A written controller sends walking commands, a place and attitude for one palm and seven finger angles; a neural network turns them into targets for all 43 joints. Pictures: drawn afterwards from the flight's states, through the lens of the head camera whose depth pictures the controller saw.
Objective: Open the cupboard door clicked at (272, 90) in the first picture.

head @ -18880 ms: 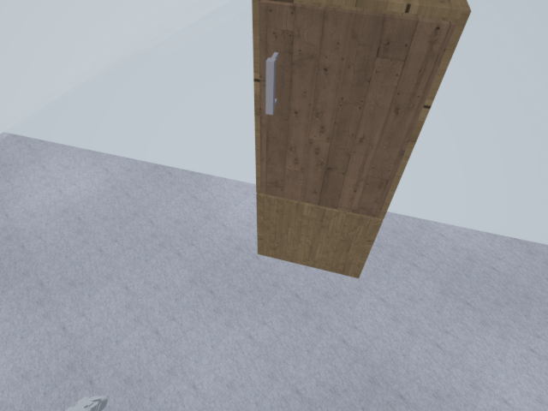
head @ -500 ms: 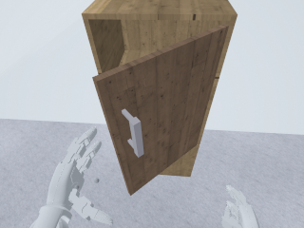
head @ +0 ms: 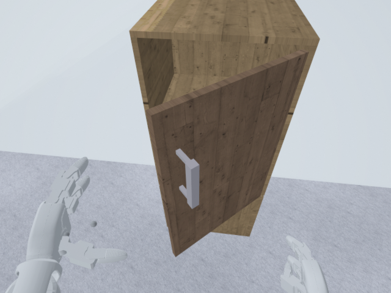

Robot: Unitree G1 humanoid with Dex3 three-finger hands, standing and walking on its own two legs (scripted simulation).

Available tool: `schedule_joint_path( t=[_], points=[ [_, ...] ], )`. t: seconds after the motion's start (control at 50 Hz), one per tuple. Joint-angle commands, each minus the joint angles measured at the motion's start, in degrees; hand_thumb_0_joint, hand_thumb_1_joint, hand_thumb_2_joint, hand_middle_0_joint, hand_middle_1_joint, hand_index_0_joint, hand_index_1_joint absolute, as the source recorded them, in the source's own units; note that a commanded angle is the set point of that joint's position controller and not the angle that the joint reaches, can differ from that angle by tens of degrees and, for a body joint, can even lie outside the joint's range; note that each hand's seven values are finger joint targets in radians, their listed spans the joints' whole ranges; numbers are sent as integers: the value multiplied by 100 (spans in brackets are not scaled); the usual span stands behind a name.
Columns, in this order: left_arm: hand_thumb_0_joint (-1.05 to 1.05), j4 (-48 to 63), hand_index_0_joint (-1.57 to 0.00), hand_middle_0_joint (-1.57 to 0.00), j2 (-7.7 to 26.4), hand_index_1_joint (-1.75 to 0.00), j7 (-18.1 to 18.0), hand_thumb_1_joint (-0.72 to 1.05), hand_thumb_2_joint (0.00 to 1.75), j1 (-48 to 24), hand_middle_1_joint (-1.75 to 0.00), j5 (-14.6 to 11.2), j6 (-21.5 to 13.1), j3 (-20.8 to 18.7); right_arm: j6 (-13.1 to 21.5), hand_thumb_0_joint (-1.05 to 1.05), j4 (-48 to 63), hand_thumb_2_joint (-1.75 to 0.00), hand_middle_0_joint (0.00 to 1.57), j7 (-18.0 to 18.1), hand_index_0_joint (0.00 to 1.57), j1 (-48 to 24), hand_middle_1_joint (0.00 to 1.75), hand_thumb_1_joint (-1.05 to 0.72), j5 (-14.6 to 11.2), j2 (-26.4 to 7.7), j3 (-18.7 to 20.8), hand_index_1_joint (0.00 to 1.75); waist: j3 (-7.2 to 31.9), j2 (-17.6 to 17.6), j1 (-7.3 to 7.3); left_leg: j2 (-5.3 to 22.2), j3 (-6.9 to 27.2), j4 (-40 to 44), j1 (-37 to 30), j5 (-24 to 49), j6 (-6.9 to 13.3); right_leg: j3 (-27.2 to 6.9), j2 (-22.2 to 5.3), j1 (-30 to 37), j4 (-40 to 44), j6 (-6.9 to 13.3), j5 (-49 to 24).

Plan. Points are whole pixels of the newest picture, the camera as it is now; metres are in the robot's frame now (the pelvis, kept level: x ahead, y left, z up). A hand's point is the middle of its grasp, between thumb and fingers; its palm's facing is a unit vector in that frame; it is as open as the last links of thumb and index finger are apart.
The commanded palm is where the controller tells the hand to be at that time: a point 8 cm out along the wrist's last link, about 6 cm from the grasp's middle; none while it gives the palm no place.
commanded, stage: draw the hand back to the body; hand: left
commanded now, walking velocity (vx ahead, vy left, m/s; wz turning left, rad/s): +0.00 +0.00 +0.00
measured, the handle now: (187, 179) +0.32 +0.06 +0.08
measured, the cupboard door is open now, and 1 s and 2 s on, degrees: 43 43 43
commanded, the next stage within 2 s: step back with the hand held close in 0.92 s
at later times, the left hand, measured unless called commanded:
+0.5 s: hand (57, 195) +0.22 +0.25 +0.16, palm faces +0.40 -0.83 -0.39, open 9.6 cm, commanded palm +0.17 +0.30 +0.18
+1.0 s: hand (59, 193) +0.22 +0.24 +0.16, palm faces +0.42 -0.82 -0.39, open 7.4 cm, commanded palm +0.16 +0.29 +0.18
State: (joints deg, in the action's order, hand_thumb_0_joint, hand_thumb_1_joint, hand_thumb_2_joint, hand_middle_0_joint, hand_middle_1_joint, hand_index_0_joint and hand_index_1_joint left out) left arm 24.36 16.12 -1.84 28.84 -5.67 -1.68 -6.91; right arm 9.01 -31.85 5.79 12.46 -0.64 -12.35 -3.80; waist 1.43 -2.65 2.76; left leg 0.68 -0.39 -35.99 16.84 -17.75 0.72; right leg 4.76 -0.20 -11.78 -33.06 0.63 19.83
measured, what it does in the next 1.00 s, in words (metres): stands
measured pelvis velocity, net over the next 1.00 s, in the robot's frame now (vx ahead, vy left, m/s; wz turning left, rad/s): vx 0.02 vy -0.01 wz -0.02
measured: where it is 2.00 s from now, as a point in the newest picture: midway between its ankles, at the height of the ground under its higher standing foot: outside the picture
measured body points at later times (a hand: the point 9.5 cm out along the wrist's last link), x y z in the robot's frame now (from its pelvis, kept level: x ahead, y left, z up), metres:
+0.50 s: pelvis +0.02 +0.00 +0.01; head +0.01 -0.02 +0.46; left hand +0.19 +0.29 +0.18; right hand +0.21 -0.22 -0.07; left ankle +0.02 +0.11 -0.73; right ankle -0.02 -0.11 -0.73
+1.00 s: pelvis +0.02 -0.01 +0.02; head +0.00 -0.03 +0.46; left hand +0.19 +0.29 +0.19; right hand +0.20 -0.23 -0.07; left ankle +0.02 +0.11 -0.73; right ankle -0.02 -0.11 -0.73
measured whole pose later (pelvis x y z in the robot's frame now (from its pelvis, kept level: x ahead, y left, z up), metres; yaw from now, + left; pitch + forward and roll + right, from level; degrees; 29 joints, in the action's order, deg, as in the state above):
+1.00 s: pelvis +0.02 -0.01 +0.02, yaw -1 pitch -4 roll +0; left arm 21.3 19.1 -6.4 26.3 -4.0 -4.1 -18.1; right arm 4.6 -36.9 4.7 10.4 0.0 -12.6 -1.0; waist -1.2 -3.5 3.7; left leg 0.9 -1.6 -23.4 6.0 -13.5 0.0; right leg 3.5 0.5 -1.9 -21.3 1.2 15.5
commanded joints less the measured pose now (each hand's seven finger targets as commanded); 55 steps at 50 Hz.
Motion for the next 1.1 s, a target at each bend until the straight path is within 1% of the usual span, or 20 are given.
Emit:
schedule_joint_path(
  t=[0.0,0.04,0.06,0.22,0.3,0.36,0.4,0.44,0.52,0.56,0.6,0.66,0.8,0.86,0.88,0.98,1.02,1.04,1.06,1.08],
  points=[
    [0,1190,-17,-17,840,-30,-470,-1,51,-431,-30,245,-463,-644,221,0,794,-90,20,30,20,-806,30,-90,59,-595,248,30,112,-77,44,-16,200,1039,-724,778,48,-248,-25,-53,1063,48,-741],
    [0,1179,-17,-17,786,-30,-509,6,54,-510,-30,263,-502,-647,192,0,764,-90,20,19,20,-841,30,-90,67,-575,254,30,80,6,19,3,201,1191,-842,795,43,-234,-23,32,1144,36,-738],
    [0,1218,-17,-17,813,-30,-529,9,55,-583,-30,278,-522,-684,179,0,737,-90,20,7,20,-856,30,-90,68,-590,253,30,99,-128,24,2,218,1257,-906,800,36,-240,-14,86,1184,49,-721],
    [0,1236,-18,-18,994,-30,-594,37,68,-436,-30,306,-594,-1086,95,0,593,-90,20,-64,20,-878,30,-90,99,-618,337,30,290,-89,90,22,174,1439,-1226,1724,14,-212,-1,597,1233,57,-1562],
    [0,979,-19,-19,1128,-30,-594,51,74,-419,-30,274,-572,-1364,2,0,536,-90,20,-80,20,-914,30,-90,87,-632,383,30,119,160,117,29,131,1470,-1207,1742,21,-209,20,606,1333,47,-1627],
    [0,1124,-19,-19,1197,-30,-595,62,78,-613,-30,258,-601,-1495,-46,0,543,-90,20,-89,20,-916,30,-90,71,-620,397,30,201,-186,110,24,116,1489,-1300,1837,14,-241,9,647,1335,51,-1693],
    [0,1011,-19,-19,1343,-30,-613,69,81,-586,-30,251,-599,-1686,-61,0,507,-90,20,-82,20,-939,30,-90,74,-637,414,30,178,-110,144,24,95,1464,-1303,1927,21,-247,5,686,1365,56,-1810],
    [0,976,-19,-19,1281,-30,-600,76,84,-609,-30,215,-586,-1693,-98,0,519,-90,20,-83,20,-931,30,-90,62,-611,426,30,158,-20,121,28,67,1467,-1333,1985,27,-237,7,672,1359,27,-1904],
    [0,994,-20,-20,1441,-30,-615,90,90,-767,-30,190,-603,-1918,-119,0,478,-90,20,-79,20,-931,30,-90,63,-628,455,30,269,-107,124,17,23,1407,-1419,2166,48,-271,-15,731,1381,18,-2139],
    [0,889,-20,-20,1245,-30,-593,90,90,-695,-30,201,-578,-1737,-129,0,468,-90,20,-107,20,-911,30,-90,59,-632,455,30,183,-137,102,19,27,1419,-1434,2262,44,-245,-1,683,1378,12,-2158],
    [0,766,-20,-20,1212,-30,-572,90,90,-684,-30,191,-547,-1674,-147,0,481,-90,20,-110,20,-943,30,-90,54,-666,480,30,94,78,104,27,23,1429,-1393,2194,62,-246,3,667,1418,6,-2147],
    [0,927,-20,-20,1339,-30,-582,90,90,-755,-30,193,-581,-1776,-163,0,500,-90,20,-106,20,-935,30,-90,58,-655,494,30,291,-11,118,2,8,1422,-1459,2100,83,-285,-16,713,1419,-4,-2114],
    [0,1042,-20,-20,1488,-30,-603,90,90,-784,-30,205,-620,-1903,-121,0,473,-90,20,-75,20,-960,30,-90,59,-628,484,30,276,-125,132,-12,-1,1392,-1464,2114,66,-292,-12,732,1448,13,-2177],
    [0,946,-20,-20,1345,-30,-587,90,90,-707,-30,186,-607,-1802,-118,0,463,-90,20,-85,20,-959,30,-90,50,-600,475,30,152,-167,109,-5,-15,1423,-1458,1998,62,-288,-11,631,1475,-8,-2063],
    [0,950,-20,-20,1372,-30,-588,90,90,-722,-30,180,-620,-1827,-114,0,472,-90,20,-81,20,-958,30,-90,53,-602,486,30,153,-21,112,-8,-23,1416,-1458,1969,75,-288,-4,623,1495,-17,-2059],
    [0,875,-20,-20,1348,-30,-566,90,90,-761,-30,180,-652,-1806,-105,0,456,-90,20,-78,20,-989,30,-90,46,-615,498,30,112,38,110,-6,-29,1447,-1455,1804,89,-311,-3,592,1546,-25,-1901],
    [0,1296,-20,-20,1533,-30,-589,90,90,-1140,-30,181,-716,-1891,-65,0,473,-90,20,-74,20,-1023,30,-90,43,-621,496,30,338,-107,113,-18,-7,1426,-1529,1860,94,-344,-34,689,1521,-19,-1995],
    [0,1443,-20,-20,2213,-30,-609,90,90,-1412,-30,183,-915,-2570,-193,0,631,-90,20,-78,20,-860,30,-90,7,-757,494,30,-230,10,-136,136,129,1170,-1126,1754,181,-630,-300,88,1769,-65,-2257],
    [0,840,-20,-20,1716,-30,-534,90,90,-722,-30,190,-884,-2218,-301,0,516,-90,20,-82,20,-884,30,-90,31,-661,497,30,-174,324,-156,142,160,1034,-1069,1768,173,-583,-428,92,1726,-72,-2415],
    [0,833,-20,-20,1522,-30,-490,90,90,-394,-30,213,-859,-2031,-381,0,597,-90,20,-102,20,-852,30,-90,32,-690,527,30,-58,447,-167,154,140,968,-1079,1910,160,-550,-451,91,1641,-90,-2586]
  ],
)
